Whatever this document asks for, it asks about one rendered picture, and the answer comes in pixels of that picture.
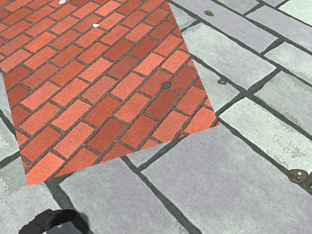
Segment robot left hand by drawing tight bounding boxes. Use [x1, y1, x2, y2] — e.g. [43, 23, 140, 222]
[19, 209, 77, 234]

